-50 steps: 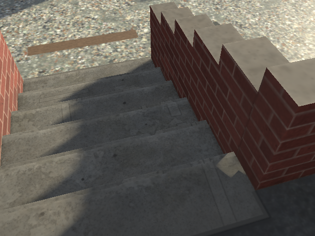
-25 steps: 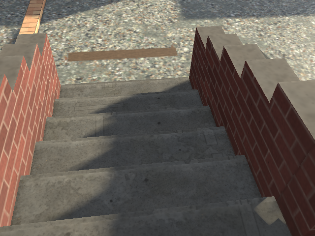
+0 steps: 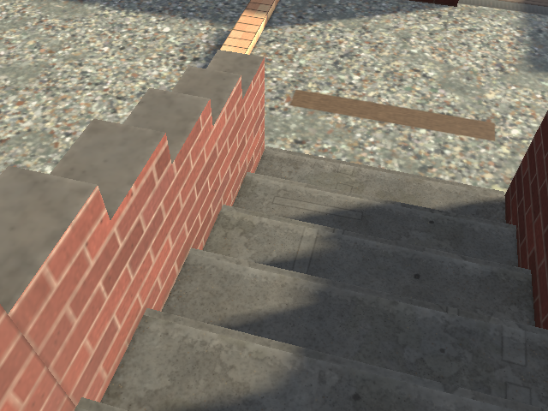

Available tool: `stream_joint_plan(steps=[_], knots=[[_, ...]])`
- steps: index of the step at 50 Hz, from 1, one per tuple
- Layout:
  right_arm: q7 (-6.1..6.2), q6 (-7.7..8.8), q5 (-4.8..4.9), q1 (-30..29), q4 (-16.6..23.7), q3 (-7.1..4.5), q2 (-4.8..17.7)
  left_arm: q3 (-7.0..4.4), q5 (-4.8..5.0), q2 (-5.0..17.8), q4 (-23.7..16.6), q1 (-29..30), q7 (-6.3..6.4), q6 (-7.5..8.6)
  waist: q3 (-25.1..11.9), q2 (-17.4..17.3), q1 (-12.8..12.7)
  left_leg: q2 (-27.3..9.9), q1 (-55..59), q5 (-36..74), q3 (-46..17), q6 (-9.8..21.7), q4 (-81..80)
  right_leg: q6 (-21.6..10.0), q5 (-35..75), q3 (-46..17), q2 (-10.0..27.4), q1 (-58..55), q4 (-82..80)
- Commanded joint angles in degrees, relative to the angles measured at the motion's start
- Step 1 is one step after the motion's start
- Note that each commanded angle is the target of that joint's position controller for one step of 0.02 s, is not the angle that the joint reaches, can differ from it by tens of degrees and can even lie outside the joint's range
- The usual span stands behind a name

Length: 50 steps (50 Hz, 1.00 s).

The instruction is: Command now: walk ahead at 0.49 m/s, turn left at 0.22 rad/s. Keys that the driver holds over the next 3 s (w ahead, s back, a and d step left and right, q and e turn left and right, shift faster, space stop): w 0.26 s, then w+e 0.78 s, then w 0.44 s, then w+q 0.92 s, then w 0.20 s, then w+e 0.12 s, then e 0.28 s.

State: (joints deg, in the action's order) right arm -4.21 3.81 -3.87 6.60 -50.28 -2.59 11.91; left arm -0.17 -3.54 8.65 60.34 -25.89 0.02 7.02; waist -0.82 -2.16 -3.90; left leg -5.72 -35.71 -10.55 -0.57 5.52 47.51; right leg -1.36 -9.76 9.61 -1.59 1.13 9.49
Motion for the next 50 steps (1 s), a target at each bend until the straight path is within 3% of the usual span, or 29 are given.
stream_joint_plan(steps=[1,6,8,9,10,11,12,13,15,17,20,22,23,24,25,27,28,29,32,36,40,42,44,45,46,47,48,49,50], knots=[[-0.27,-0.69,0.29,0.5,3.0,0.98,0.2,-0.55,0.06,6.9,-3.5,5.1,-1.72,1.56,3.3,5.3,5.1,-0.4,5.0,6.2,-1.1,-0.3,-6.7,-13.2,22.5,-6.9,16.9,6.6,-5.0],[0.58,-0.01,0.85,-5.4,4.9,-0.39,3.1,-1.10,0.38,8.4,-0.5,-1.2,-1.54,-0.56,3.9,5.3,3.5,2.4,5.1,5.9,0.6,0.8,-17.2,-11.1,20.9,-5.8,18.6,-5.2,1.1],[1.14,1.18,1.34,-4.1,4.6,-1.47,4.8,-1.45,0.43,9.2,-0.4,-2.4,-1.00,-1.26,2.7,6.0,4.3,5.0,16.4,8.2,2.9,3.0,-18.5,-9.3,24.7,-3.9,16.8,-1.3,6.4],[1.78,2.22,1.91,2.1,3.1,-2.84,7.8,-1.55,0.19,8.6,-1.5,-1.3,-0.63,-0.87,-1.3,4.0,6.3,4.9,27.6,13.1,1.4,5.5,-15.3,-6.1,25.3,0.0,12.8,4.3,15.3],[2.12,2.35,1.89,14.4,0.2,-3.05,9.9,0.36,0.12,2.0,-2.7,-6.2,-0.82,-0.14,-14.1,-6.8,8.2,-4.9,52.7,11.1,-13.4,13.8,-17.6,-1.4,8.7,1.7,5.5,21.2,31.9],[2.86,2.02,0.99,28.8,-3.6,-3.38,11.0,0.66,-0.38,2.2,-3.4,-2.7,-2.33,0.16,-17.7,-9.9,14.3,-14.5,63.1,5.6,-34.4,19.1,-29.0,-0.3,-22.3,-4.1,-0.1,33.4,46.5],[3.25,3.16,-0.66,28.3,-5.4,-3.84,11.0,-1.08,0.90,5.8,-6.5,7.2,-2.77,0.39,-7.4,-5.7,14.6,-12.6,57.0,-0.7,-32.9,13.7,-33.2,-3.1,-21.7,-12.3,2.5,42.5,54.5],[3.77,3.50,0.53,20.7,-4.6,-3.93,9.7,-1.99,1.34,7.7,-6.3,9.3,-1.61,0.64,-0.4,-3.2,11.6,-12.1,45.7,-3.2,-26.5,11.1,-34.3,-3.9,-16.8,-12.6,6.3,42.8,57.9],[4.73,2.97,1.85,14.8,-4.1,-1.34,1.9,-1.62,-0.25,3.6,-6.4,7.4,0.00,0.10,0.1,-1.5,6.6,-10.7,33.5,2.1,-18.3,10.3,-36.5,-4.7,-11.5,-13.7,9.9,35.6,57.3],[4.95,2.99,0.64,13.6,-3.7,0.14,-2.0,-1.19,-0.22,0.0,-6.9,6.3,-0.37,-0.76,1.1,0.5,3.9,-9.7,27.6,7.8,-12.3,9.6,-39.7,-4.4,-6.3,-14.4,10.5,31.8,55.0],[4.56,4.31,-0.65,16.3,-4.6,0.58,-1.4,-1.46,0.57,1.1,-8.8,10.8,-2.42,-1.37,2.5,0.2,4.2,-8.1,27.3,13.7,-4.1,9.5,-41.9,-4.0,3.4,-13.3,9.9,35.3,46.7],[3.86,4.24,-2.08,20.5,-6.4,0.93,-0.8,-1.26,0.55,0.8,-10.1,14.0,-3.32,-2.24,2.7,0.0,5.0,-7.7,27.9,17.6,0.2,9.3,-41.2,-3.2,10.6,-12.3,10.0,37.0,42.5],[3.81,4.10,-2.93,22.1,-7.5,0.81,0.3,-0.81,-0.17,-0.1,-9.4,11.5,-4.01,-2.54,3.0,0.0,4.5,-8.1,27.1,21.0,0.8,9.8,-38.9,-3.3,16.1,-13.1,10.1,37.1,45.8],[3.57,4.14,-2.96,22.4,-7.8,1.22,0.0,-0.91,-0.13,0.7,-9.7,11.6,-4.43,-2.70,3.1,0.6,4.1,-8.9,27.6,23.3,1.7,10.0,-38.1,-3.1,18.2,-13.6,10.2,38.8,45.4],[4.44,4.66,-2.79,23.5,-8.5,2.23,-2.5,-1.18,-0.39,2.0,-10.4,13.0,-4.39,-2.27,3.5,2.2,5.2,-8.2,32.6,18.8,2.2,8.8,-35.5,-2.9,25.7,-16.7,10.9,44.3,38.4],[4.79,4.66,-2.18,28.5,-11.1,3.26,-2.2,-1.48,-0.02,2.5,-11.5,16.2,-3.93,-2.30,3.7,0.0,6.7,-8.7,36.1,20.2,2.4,9.0,-33.5,-2.0,31.0,-15.9,10.2,47.1,34.0],[4.72,4.58,-2.00,27.7,-11.5,3.34,-1.4,-1.35,0.44,2.7,-11.8,17.6,-3.87,-2.17,3.9,0.8,6.7,-6.2,33.5,17.6,5.9,7.4,-32.8,-2.3,36.1,-15.3,10.2,43.1,27.2],[4.42,4.40,-2.36,29.2,-12.6,3.60,-1.1,-0.97,0.58,1.6,-13.0,19.9,-3.94,-2.56,4.6,-0.1,7.2,-6.1,30.5,17.1,6.5,7.4,-32.9,-2.5,38.5,-13.1,9.3,39.4,27.0],[3.88,3.86,-2.00,32.4,-15.0,4.43,-1.8,-1.19,0.49,2.2,-14.9,22.6,-4.28,-4.02,8.6,1.5,7.5,-8.7,34.6,17.2,5.9,6.7,-31.1,-2.8,32.4,-13.8,9.8,41.5,23.3],[5.67,3.23,-1.23,35.3,-16.1,4.52,-2.2,-0.35,-0.52,0.7,-15.5,26.0,-4.66,-4.76,10.9,1.7,9.9,-8.3,41.5,12.6,6.9,4.7,-26.7,-2.7,27.4,-11.9,10.5,42.6,15.8],[6.89,1.91,-0.36,35.1,-16.5,3.16,0.6,0.08,-1.05,1.6,-15.4,29.4,-4.79,-4.35,12.3,3.7,11.7,-8.0,41.6,15.2,9.0,4.1,-24.2,-2.5,17.1,-8.8,9.3,36.2,11.9],[6.90,1.59,-0.31,34.9,-16.5,2.17,3.2,-1.02,-1.25,4.5,-12.8,26.4,-3.97,-3.26,8.7,4.8,10.3,-7.8,43.8,25.7,10.8,3.0,-18.5,-2.9,12.7,-6.4,6.8,29.2,11.4],[4.61,0.93,-3.01,30.4,-14.5,2.05,5.5,-4.09,0.69,10.7,-6.2,5.7,-2.83,-1.32,0.3,5.6,1.2,-4.0,28.4,24.6,14.9,-1.2,0.3,-5.6,25.7,-2.7,2.8,-2.8,15.2],[2.20,1.04,-4.15,37.1,-14.9,3.72,-0.4,-6.39,0.14,18.0,-2.9,-9.3,-3.05,-1.58,-13.0,11.8,-0.2,-0.8,9.2,2.9,14.0,-6.1,20.1,-14.2,52.6,-11.4,9.7,-33.3,32.6],[-0.62,1.80,-2.09,36.9,-10.9,5.00,-1.3,-5.83,1.07,17.7,2.3,-23.8,-4.28,-1.75,-32.8,14.1,-5.6,7.0,-3.5,-32.0,6.9,-10.0,43.9,-28.4,50.0,-37.5,24.4,-56.0,27.6],[-0.67,2.97,1.35,22.6,-8.1,3.18,2.8,-6.72,-0.34,15.7,5.3,-25.5,-3.65,-1.83,-17.7,3.2,-10.3,6.4,-17.8,-30.5,1.3,-9.0,53.9,-24.0,45.5,-38.7,22.0,-48.0,23.2],[0.15,4.41,1.79,14.6,-4.9,3.44,2.5,-7.00,-0.09,15.6,3.7,-18.7,-2.85,-1.55,-7.5,3.9,-9.6,2.9,-21.1,-29.4,-1.6,-7.2,53.1,-21.2,38.0,-31.8,19.7,-34.3,20.4],[1.34,4.66,1.28,12.8,-2.5,2.12,6.4,-5.24,-0.17,10.8,0.7,-9.3,-2.42,-1.61,-6.5,2.8,-4.5,0.0,-16.2,-26.2,-3.3,-6.4,47.5,-21.3,35.4,-30.4,18.7,-21.3,18.2],[2.41,4.45,0.21,10.6,-0.8,1.99,5.8,-3.71,-1.13,6.5,-1.2,-2.5,-2.37,-1.72,-0.8,0.9,0.1,-2.1,-11.2,-20.2,-4.3,-4.3,37.8,-19.4,29.9,-28.1,16.7,-7.2,15.7]])
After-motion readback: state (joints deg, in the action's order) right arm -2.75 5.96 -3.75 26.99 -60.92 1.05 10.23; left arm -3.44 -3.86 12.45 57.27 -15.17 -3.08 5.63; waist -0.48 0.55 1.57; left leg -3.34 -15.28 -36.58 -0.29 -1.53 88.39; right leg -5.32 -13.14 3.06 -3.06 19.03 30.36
